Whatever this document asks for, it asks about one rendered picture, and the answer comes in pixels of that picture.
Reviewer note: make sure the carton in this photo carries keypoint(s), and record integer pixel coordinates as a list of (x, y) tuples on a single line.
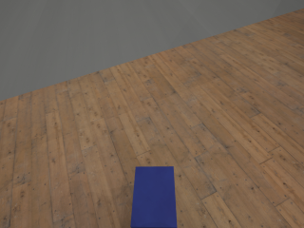
[(154, 198)]

